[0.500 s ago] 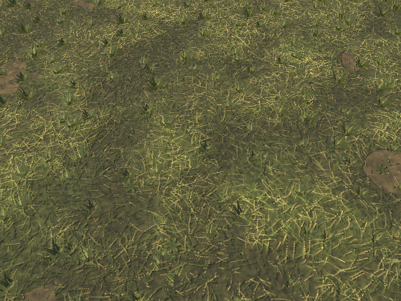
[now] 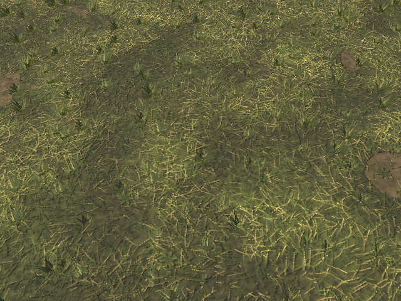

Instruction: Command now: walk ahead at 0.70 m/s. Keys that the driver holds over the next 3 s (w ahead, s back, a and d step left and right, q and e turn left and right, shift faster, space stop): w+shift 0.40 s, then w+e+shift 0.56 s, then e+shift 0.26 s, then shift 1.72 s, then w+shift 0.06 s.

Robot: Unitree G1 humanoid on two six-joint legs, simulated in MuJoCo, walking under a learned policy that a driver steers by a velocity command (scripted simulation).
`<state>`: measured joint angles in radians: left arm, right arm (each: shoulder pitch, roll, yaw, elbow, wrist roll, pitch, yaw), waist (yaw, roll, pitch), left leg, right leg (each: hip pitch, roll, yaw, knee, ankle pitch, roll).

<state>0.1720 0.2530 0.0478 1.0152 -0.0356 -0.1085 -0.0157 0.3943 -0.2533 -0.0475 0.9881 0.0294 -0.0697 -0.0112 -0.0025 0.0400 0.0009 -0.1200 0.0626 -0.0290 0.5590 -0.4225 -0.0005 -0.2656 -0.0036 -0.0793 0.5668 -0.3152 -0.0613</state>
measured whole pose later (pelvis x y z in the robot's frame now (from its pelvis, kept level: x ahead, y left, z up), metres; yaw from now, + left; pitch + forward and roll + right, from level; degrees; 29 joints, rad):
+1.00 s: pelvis +0.77 -0.06 -0.04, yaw -24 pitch -2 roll +2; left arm 0.22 0.30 0.09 0.71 -0.02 -0.04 -0.05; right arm 0.25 -0.26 -0.04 0.84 0.02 -0.11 0.00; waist 0.05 -0.01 0.07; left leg -0.05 0.01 0.08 1.26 -0.42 0.01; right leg -0.56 0.07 -0.11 0.80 -0.27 -0.19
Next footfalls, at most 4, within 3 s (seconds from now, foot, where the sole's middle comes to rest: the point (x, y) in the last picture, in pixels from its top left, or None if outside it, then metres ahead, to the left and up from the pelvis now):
0.44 left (179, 295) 0.53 0.13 -0.77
0.94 right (252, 195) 0.91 -0.14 -0.77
1.34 left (259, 134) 1.24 -0.21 -0.77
1.70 right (285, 173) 1.01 -0.29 -0.77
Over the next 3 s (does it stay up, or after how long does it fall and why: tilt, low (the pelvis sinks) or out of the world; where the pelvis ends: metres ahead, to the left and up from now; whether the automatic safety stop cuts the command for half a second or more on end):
stays up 1.09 -0.24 0.01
